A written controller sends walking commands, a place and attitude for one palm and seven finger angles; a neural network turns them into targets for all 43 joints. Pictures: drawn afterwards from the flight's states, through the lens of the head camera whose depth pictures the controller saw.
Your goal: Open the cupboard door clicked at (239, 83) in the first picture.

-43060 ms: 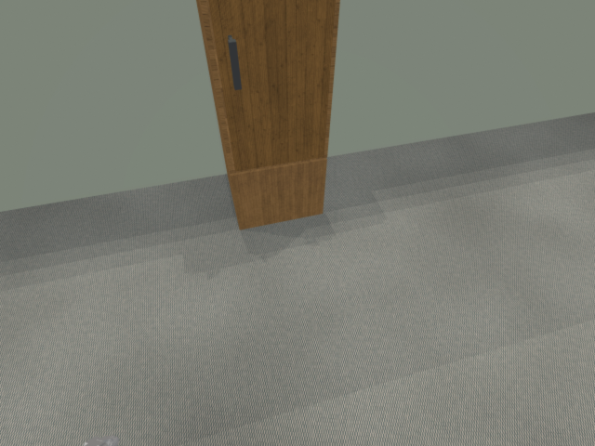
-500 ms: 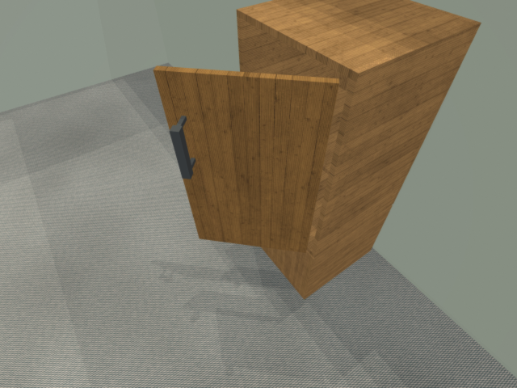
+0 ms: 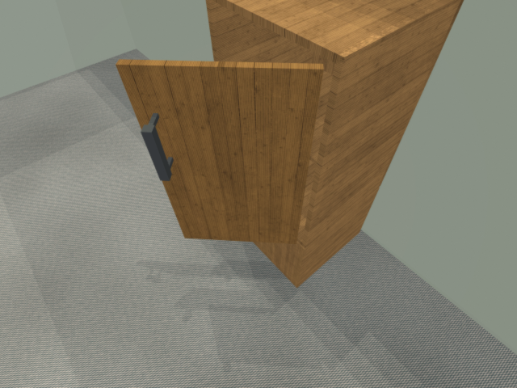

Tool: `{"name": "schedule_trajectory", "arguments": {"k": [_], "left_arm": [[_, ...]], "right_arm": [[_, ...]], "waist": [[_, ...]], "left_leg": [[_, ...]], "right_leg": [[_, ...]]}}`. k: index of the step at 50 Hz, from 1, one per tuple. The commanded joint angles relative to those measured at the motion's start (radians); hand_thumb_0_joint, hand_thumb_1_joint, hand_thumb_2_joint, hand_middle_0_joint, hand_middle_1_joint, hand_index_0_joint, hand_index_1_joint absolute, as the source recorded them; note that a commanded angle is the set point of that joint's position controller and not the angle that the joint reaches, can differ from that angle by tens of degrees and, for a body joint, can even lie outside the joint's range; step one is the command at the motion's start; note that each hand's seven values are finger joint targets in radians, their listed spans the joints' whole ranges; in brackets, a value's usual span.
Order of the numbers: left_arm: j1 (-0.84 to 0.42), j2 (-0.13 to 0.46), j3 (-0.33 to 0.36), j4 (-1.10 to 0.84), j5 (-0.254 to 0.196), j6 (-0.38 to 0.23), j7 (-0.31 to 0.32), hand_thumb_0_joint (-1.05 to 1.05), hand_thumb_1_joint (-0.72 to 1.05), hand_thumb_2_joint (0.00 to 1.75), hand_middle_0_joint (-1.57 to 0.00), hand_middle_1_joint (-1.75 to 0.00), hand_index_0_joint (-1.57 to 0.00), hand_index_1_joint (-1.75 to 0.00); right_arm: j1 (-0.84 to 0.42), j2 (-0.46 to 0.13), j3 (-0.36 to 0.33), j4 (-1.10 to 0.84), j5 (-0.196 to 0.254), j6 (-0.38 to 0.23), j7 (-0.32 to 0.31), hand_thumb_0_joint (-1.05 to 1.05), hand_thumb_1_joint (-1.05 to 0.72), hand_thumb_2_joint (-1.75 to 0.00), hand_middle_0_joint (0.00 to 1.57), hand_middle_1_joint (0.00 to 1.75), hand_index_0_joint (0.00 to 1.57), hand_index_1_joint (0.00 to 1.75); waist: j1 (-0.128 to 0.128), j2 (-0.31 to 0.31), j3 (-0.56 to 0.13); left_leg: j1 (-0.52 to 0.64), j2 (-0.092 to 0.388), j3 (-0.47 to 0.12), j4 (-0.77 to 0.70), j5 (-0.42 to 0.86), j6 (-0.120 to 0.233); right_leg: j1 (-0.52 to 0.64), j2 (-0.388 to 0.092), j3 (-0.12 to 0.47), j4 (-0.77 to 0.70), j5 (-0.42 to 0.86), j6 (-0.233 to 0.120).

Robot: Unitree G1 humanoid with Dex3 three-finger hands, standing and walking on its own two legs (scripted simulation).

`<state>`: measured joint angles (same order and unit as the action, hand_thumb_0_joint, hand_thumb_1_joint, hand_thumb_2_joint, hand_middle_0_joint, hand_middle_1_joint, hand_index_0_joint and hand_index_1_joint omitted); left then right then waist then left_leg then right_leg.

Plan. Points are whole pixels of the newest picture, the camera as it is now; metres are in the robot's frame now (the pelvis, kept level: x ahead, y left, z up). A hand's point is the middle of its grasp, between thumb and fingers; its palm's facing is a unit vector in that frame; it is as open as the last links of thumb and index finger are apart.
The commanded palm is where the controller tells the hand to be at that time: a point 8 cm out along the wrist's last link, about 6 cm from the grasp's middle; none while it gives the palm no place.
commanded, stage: come to a stop and stand still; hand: left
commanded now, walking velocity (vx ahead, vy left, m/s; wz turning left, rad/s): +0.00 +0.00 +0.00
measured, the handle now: (160, 148) +0.56 +0.23 +0.02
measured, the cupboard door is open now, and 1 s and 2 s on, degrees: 46 46 46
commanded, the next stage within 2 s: look again from close up in 0.80 s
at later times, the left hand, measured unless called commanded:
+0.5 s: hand out of the picture -0.01 +0.16 -0.17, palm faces +0.02 -0.98 -0.22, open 7.3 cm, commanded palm none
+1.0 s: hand out of the picture -0.02 +0.17 -0.16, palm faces +0.01 -0.98 -0.21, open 7.3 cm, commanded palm none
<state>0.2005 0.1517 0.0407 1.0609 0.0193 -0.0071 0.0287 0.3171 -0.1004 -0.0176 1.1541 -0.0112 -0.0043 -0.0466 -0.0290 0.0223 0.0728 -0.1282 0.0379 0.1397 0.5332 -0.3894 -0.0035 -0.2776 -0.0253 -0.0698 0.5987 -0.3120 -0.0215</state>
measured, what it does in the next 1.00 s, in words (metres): stands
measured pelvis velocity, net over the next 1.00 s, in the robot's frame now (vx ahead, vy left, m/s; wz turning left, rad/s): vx -0.01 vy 0.00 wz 0.00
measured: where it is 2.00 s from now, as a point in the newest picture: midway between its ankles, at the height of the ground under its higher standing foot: outside the picture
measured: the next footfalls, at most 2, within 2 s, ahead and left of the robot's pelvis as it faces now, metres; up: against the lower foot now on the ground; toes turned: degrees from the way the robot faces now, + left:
none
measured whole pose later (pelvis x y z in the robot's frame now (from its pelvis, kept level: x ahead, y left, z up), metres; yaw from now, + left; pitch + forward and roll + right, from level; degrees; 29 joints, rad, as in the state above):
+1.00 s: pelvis -0.01 +0.00 +0.01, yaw +0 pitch -1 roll +1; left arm 0.29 0.12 -0.01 1.14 0.01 -0.01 0.03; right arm 0.34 -0.13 0.02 1.15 -0.01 -0.03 -0.03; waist 0.00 0.03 0.04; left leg -0.11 0.01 0.12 0.43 -0.31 0.01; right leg -0.25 -0.03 -0.06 0.51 -0.24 -0.02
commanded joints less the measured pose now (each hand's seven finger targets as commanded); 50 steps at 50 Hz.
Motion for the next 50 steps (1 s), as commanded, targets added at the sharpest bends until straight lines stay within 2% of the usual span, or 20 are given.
{"name": "schedule_trajectory", "arguments": {"k": [1, 3, 4, 7, 10, 17, 18, 19, 20, 21, 22, 23, 24, 25, 27, 30, 34, 36, 41, 50], "left_arm": [[0.074, 0.078, 0.001, -0.004, -0.01, -0.013, 0.008, 0.0, 0.9, 0.9, -0.2, -0.3, -0.2, -0.3], [0.064, 0.066, 0.0, -0.004, -0.01, -0.012, 0.009, 0.0, 0.9, 0.9, -0.2, -0.3, -0.2, -0.3], [0.071, 0.067, -0.001, 0.0, -0.011, -0.012, 0.009, 0.0, 0.9, 0.9, -0.2, -0.3, -0.2, -0.3], [0.081, 0.065, -0.005, 0.01, -0.008, -0.015, 0.01, 0.0, 0.9, 0.9, -0.2, -0.3, -0.2, -0.3], [0.083, 0.071, -0.005, 0.015, -0.007, -0.018, 0.01, 0.0, 0.9, 0.9, -0.2, -0.3, -0.2, -0.3], [0.094, 0.076, -0.012, 0.027, -0.007, -0.023, 0.01, 0.0, 0.9, 0.9, -0.2, -0.3, -0.2, -0.3], [0.208, 0.128, -0.007, 0.074, -0.004, -0.031, 0.049, 0.0, 0.9, 0.9, -0.2, -0.3, -0.2, -0.3], [0.179, 0.165, -0.002, 0.025, -0.003, -0.045, 0.044, 0.0, 0.9, 0.9, -0.2, -0.3, -0.2, -0.3], [0.142, 0.149, -0.011, 0.008, 0.0, -0.051, 0.037, 0.0, 0.9, 0.9, -0.2, -0.3, -0.2, -0.3], [0.103, 0.14, -0.013, -0.012, -0.001, -0.05, 0.032, 0.0, 0.9, 0.9, -0.2, -0.3, -0.2, -0.3], [0.08, 0.13, -0.016, -0.014, -0.004, -0.049, 0.027, 0.0, 0.9, 0.9, -0.2, -0.3, -0.2, -0.3], [0.078, 0.11, -0.02, -0.017, -0.008, -0.044, 0.022, 0.0, 0.9, 0.9, -0.2, -0.3, -0.2, -0.3], [0.082, 0.103, -0.025, -0.015, -0.007, -0.036, 0.018, 0.0, 0.9, 0.9, -0.2, -0.3, -0.2, -0.3], [0.09, 0.096, -0.029, -0.01, -0.008, -0.03, 0.014, 0.0, 0.9, 0.9, -0.2, -0.3, -0.2, -0.3], [0.105, 0.087, -0.033, 0.004, -0.008, -0.027, 0.009, 0.0, 0.9, 0.9, -0.2, -0.3, -0.2, -0.3], [0.123, 0.079, -0.036, 0.013, -0.011, -0.022, 0.005, 0.0, 0.9, 0.9, -0.2, -0.3, -0.2, -0.3], [0.13, 0.078, -0.038, 0.02, -0.011, -0.02, 0.005, 0.0, 0.9, 0.9, -0.2, -0.3, -0.2, -0.3], [0.135, 0.075, -0.039, 0.024, -0.011, -0.019, 0.004, 0.0, 0.9, 0.9, -0.2, -0.3, -0.2, -0.3], [0.142, 0.069, -0.037, 0.036, -0.012, -0.023, 0.005, 0.0, 0.9, 0.9, -0.2, -0.3, -0.2, -0.3], [0.138, 0.067, -0.034, 0.051, -0.012, -0.024, 0.009, 0.0, 0.9, 0.9, -0.2, -0.3, -0.2, -0.3]], "right_arm": [[0.107, -0.054, -0.006, 0.007, -0.006, -0.015, -0.001, 0.0, -0.9, -0.9, 0.2, 0.3, 0.2, 0.3], [0.1, -0.066, -0.006, 0.015, -0.009, -0.027, -0.004, 0.0, -0.9, -0.9, 0.2, 0.3, 0.2, 0.3], [0.091, -0.074, -0.007, 0.011, -0.008, -0.029, -0.006, 0.0, -0.9, -0.9, 0.2, 0.3, 0.2, 0.3], [0.08, -0.077, -0.008, 0.004, -0.007, -0.028, -0.008, 0.0, -0.9, -0.9, 0.2, 0.3, 0.2, 0.3], [0.076, -0.083, -0.008, 0.002, -0.008, -0.024, -0.006, 0.0, -0.9, -0.9, 0.2, 0.3, 0.2, 0.3], [0.065, -0.081, -0.002, -0.001, -0.007, -0.019, -0.003, 0.0, -0.9, -0.9, 0.2, 0.3, 0.2, 0.3], [-0.069, -0.17, -0.023, -0.083, 0.008, -0.023, 0.011, 0.0, -0.9, -0.9, 0.2, 0.3, 0.2, 0.3], [-0.009, -0.095, -0.012, -0.123, 0.008, -0.008, 0.016, 0.0, -0.9, -0.9, 0.2, 0.3, 0.2, 0.3], [0.019, -0.084, -0.009, -0.117, 0.009, -0.009, 0.02, 0.0, -0.9, -0.9, 0.2, 0.3, 0.2, 0.3], [0.069, -0.081, -0.007, -0.114, 0.007, -0.01, 0.023, 0.0, -0.9, -0.9, 0.2, 0.3, 0.2, 0.3], [0.097, -0.075, -0.002, -0.103, 0.0, -0.013, 0.025, 0.0, -0.9, -0.9, 0.2, 0.3, 0.2, 0.3], [0.101, -0.101, 0.0, -0.104, -0.004, -0.016, 0.026, 0.0, -0.9, -0.9, 0.2, 0.3, 0.2, 0.3], [0.076, -0.104, 0.002, -0.113, -0.005, -0.017, 0.026, 0.0, -0.9, -0.9, 0.2, 0.3, 0.2, 0.3], [0.065, -0.109, 0.007, -0.119, -0.005, -0.019, 0.024, 0.0, -0.9, -0.9, 0.2, 0.3, 0.2, 0.3], [0.062, -0.112, 0.012, -0.123, -0.006, -0.024, 0.02, 0.0, -0.9, -0.9, 0.2, 0.3, 0.2, 0.3], [0.061, -0.135, 0.017, -0.121, -0.006, -0.025, 0.019, 0.0, -0.9, -0.9, 0.2, 0.3, 0.2, 0.3], [0.071, -0.134, 0.022, -0.103, -0.007, -0.026, 0.02, 0.0, -0.9, -0.9, 0.2, 0.3, 0.2, 0.3], [0.074, -0.131, 0.024, -0.094, -0.006, -0.026, 0.02, 0.0, -0.9, -0.9, 0.2, 0.3, 0.2, 0.3], [0.088, -0.123, 0.026, -0.065, -0.005, -0.033, 0.018, 0.0, -0.9, -0.9, 0.2, 0.3, 0.2, 0.3], [0.094, -0.107, 0.026, -0.028, -0.004, -0.035, 0.012, 0.0, -0.9, -0.9, 0.2, 0.3, 0.2, 0.3]], "waist": [[0.012, -0.088, -0.04], [0.025, 0.033, -0.024], [0.03, 0.048, -0.038], [0.032, -0.003, -0.049], [0.03, -0.024, -0.049], [0.028, -0.034, -0.019], [0.081, -0.043, 0.015], [0.023, -0.045, -0.09], [0.005, -0.054, -0.131], [-0.02, -0.052, -0.155], [-0.025, -0.027, -0.146], [-0.019, -0.006, -0.092], [-0.004, 0.03, -0.028], [0.003, 0.036, 0.016], [0.012, 0.02, 0.045], [0.021, -0.023, 0.043], [0.024, -0.01, 0.051], [0.027, -0.036, 0.055], [0.028, -0.034, 0.015], [0.028, -0.029, 0.011]], "left_leg": [[-0.008, 0.071, -0.079, -0.133, 0.274, 0.011], [-0.007, 0.103, -0.093, -0.166, 0.465, 0.019], [0.009, 0.109, -0.093, -0.163, 0.509, 0.022], [0.025, 0.11, -0.088, -0.17, 0.469, 0.023], [0.023, 0.103, -0.082, -0.178, 0.387, 0.016], [0.012, 0.096, -0.082, -0.205, 0.291, 0.012], [-0.115, 0.097, -0.019, 0.048, 0.247, -0.009], [-0.158, 0.05, -0.077, 0.064, -0.028, -0.003], [-0.114, 0.052, -0.082, 0.043, -0.048, -0.004], [-0.05, 0.037, -0.088, -0.015, 0.02, -0.001], [-0.001, 0.039, -0.086, -0.063, 0.099, 0.008], [-0.036, 0.066, -0.11, -0.084, 0.137, 0.019], [-0.074, 0.079, -0.122, -0.114, 0.156, 0.025], [-0.105, 0.087, -0.133, -0.141, 0.151, 0.03], [-0.123, 0.092, -0.144, -0.17, 0.169, 0.039], [-0.132, 0.084, -0.146, -0.199, 0.109, 0.041], [-0.136, 0.078, -0.148, -0.225, 0.075, 0.043], [-0.143, 0.074, -0.148, -0.229, 0.061, 0.045], [-0.103, 0.073, -0.14, -0.218, 0.136, 0.044], [-0.085, 0.076, -0.128, -0.21, 0.205, 0.039]], "right_leg": [[0.068, -0.125, 0.131, -0.15, 0.462, -0.064], [0.095, -0.083, 0.086, -0.11, 0.451, -0.036], [0.104, -0.077, 0.081, -0.108, 0.439, -0.031], [0.116, -0.08, 0.084, -0.138, 0.443, -0.031], [0.123, -0.09, 0.092, -0.163, 0.454, -0.033], [0.125, -0.092, 0.1, -0.215, 0.416, -0.033], [0.13, -0.159, 0.17, -0.178, 0.837, 0.031], [0.194, -0.228, 0.252, -0.199, 0.765, -0.028], [0.15, -0.225, 0.234, -0.217, 0.591, -0.089], [0.106, -0.194, 0.205, -0.217, 0.415, -0.1], [0.066, -0.151, 0.167, -0.195, 0.335, -0.088], [0.031, -0.119, 0.144, -0.195, 0.219, -0.065], [0.015, -0.098, 0.137, -0.199, 0.16, -0.052], [0.013, -0.084, 0.125, -0.197, 0.121, -0.045], [0.028, -0.071, 0.113, -0.187, 0.14, -0.04], [0.046, -0.068, 0.118, -0.193, 0.093, -0.032], [0.044, -0.068, 0.118, -0.195, 0.071, -0.03], [0.045, -0.071, 0.12, -0.199, 0.061, -0.029], [0.066, -0.078, 0.117, -0.185, 0.134, -0.028], [0.085, -0.086, 0.113, -0.167, 0.224, -0.031]]}}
